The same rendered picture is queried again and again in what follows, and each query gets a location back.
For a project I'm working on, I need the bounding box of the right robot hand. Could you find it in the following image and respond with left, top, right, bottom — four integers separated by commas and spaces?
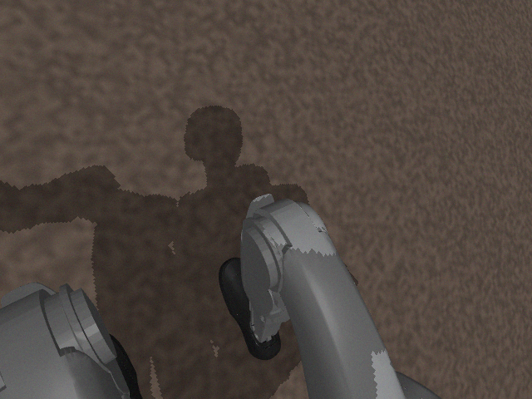
396, 372, 441, 399

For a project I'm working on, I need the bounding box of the right robot foot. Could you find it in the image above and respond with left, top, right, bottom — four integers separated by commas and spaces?
219, 258, 281, 360

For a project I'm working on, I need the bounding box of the left robot foot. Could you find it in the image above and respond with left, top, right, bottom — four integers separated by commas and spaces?
110, 335, 143, 399

